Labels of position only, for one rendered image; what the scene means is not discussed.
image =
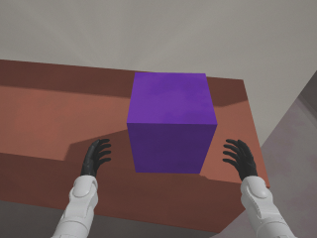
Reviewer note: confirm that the robot left hand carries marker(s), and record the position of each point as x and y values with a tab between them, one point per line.
91	161

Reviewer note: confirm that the pedestal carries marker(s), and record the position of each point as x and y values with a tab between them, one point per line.
51	113

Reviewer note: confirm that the robot left forearm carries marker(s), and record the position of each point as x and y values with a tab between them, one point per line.
78	216

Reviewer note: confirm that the robot right forearm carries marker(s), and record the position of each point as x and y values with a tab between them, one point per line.
263	215

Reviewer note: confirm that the robot right hand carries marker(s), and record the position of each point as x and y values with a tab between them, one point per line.
244	160

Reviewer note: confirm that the carton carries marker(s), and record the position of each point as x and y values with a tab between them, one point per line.
171	122

